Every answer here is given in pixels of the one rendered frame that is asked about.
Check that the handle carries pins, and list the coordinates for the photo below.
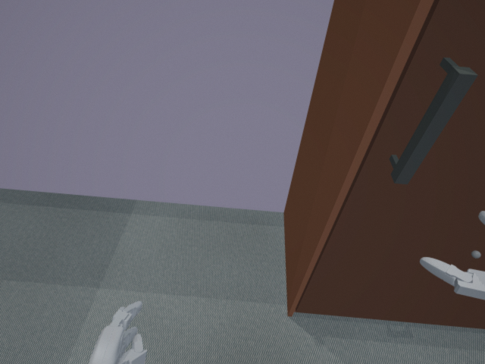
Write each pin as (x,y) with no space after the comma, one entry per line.
(452,91)

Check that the robot left hand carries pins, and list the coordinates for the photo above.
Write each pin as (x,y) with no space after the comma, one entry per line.
(115,338)

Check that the wardrobe door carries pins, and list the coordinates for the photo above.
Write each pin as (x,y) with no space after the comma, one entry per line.
(370,266)

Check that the robot right hand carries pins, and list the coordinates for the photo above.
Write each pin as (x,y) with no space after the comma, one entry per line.
(470,283)

